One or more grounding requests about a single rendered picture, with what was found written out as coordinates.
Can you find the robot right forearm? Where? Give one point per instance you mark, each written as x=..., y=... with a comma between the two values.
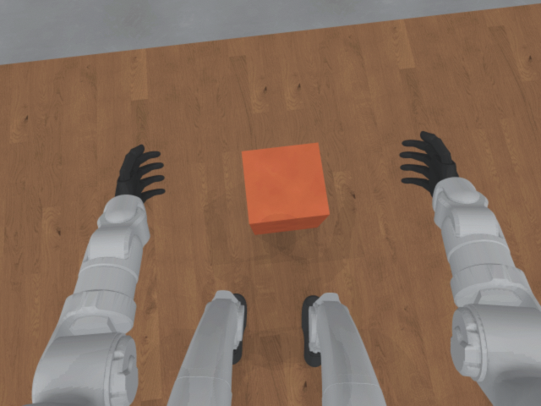
x=483, y=271

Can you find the robot left upper arm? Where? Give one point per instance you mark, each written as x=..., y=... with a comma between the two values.
x=88, y=370

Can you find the robot right upper arm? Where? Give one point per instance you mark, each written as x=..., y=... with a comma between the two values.
x=499, y=347

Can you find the left robot thigh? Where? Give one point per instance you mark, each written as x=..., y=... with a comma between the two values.
x=205, y=377

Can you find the right robot shin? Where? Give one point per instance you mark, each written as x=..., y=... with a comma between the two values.
x=323, y=297

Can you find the robot left hand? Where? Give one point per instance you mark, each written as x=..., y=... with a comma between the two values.
x=129, y=181

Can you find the robot right hand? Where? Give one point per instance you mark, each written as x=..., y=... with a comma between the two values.
x=438, y=160

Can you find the carton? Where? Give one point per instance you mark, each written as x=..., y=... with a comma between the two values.
x=285, y=188

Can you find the robot left forearm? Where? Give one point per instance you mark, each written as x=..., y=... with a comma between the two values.
x=103, y=298

